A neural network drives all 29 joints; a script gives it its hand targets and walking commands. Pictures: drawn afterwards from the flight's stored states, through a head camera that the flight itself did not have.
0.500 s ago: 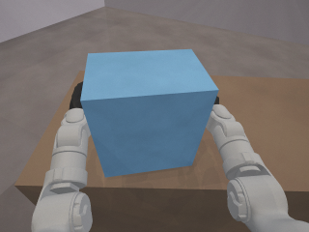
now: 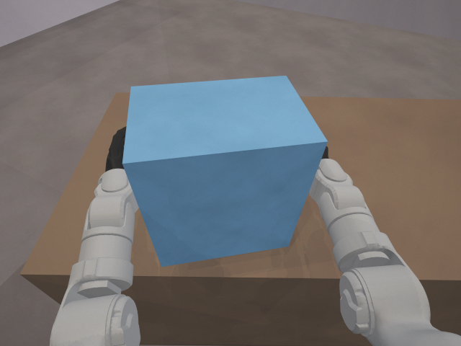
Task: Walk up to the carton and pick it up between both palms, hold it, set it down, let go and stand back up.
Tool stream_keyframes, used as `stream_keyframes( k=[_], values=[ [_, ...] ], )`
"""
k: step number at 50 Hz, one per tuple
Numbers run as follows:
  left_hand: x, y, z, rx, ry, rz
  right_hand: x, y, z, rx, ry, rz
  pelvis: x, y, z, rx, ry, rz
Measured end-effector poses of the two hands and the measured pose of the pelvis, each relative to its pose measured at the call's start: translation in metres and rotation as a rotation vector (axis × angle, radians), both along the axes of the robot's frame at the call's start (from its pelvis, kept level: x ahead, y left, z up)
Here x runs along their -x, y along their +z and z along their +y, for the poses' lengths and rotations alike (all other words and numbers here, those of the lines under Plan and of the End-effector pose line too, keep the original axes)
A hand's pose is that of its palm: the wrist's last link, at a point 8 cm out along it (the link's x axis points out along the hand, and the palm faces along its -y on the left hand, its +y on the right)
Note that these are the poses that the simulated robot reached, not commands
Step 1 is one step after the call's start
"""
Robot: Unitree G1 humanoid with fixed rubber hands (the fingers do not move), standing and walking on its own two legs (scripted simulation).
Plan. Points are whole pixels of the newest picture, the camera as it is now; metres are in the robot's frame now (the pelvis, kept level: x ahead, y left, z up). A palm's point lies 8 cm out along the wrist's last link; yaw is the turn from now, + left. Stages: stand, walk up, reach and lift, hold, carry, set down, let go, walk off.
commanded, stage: set down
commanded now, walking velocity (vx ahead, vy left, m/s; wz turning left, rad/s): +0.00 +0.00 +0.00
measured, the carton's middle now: (220, 177) +0.39 +0.03 +0.10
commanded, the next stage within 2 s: none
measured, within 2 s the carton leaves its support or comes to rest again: rests again in 1.20 s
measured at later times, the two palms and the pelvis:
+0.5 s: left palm (125, 181) +0.38 +0.20 +0.10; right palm (314, 167) +0.42 -0.14 +0.10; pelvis +0.00 +0.00 +0.00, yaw +0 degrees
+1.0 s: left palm (132, 191) +0.38 +0.20 +0.06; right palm (311, 174) +0.43 -0.15 +0.07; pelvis +0.01 +0.00 +0.00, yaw +0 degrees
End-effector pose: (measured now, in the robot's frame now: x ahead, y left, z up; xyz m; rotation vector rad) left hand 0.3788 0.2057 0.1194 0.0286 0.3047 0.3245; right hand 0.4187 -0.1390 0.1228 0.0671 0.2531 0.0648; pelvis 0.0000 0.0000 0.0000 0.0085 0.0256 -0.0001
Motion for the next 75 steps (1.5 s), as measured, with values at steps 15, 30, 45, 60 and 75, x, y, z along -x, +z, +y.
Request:
stream_keyframes(
  k=[15, 30, 45, 60, 75],
  values=[
    [0.0, -0.024, -0.004, 0.004, 0.008, 0.01, -0.003, -0.023, -0.004, -0.01, 0.004, 0.009, -0.005, 0.0, 0.0, 0.0, 0.0, 0.042],
    [0.002, -0.027, -0.005, -0.001, 0.01, -0.011, -0.003, -0.021, -0.005, 0.008, 0.016, -0.021, -0.005, 0.0, 0.0, 0.0, 0.001, 0.048],
    [-0.003, -0.05, -0.008, 0.001, 0.008, 0.007, -0.008, -0.043, -0.007, 0.03, 0.021, -0.01, -0.01, -0.001, 0.0, 0.0, 0.001, 0.091],
    [-0.005, -0.06, -0.011, -0.001, 0.006, 0.005, -0.01, -0.051, -0.011, 0.025, 0.019, -0.016, -0.014, -0.001, 0.0, 0.0, 0.001, 0.129],
    [-0.009, -0.045, -0.017, 0.055, 0.036, 0.003, -0.006, -0.051, -0.038, 0.09, -0.013, 0.034, -0.007, -0.001, -0.002, -0.002, 0.002, 0.125]
  ],
)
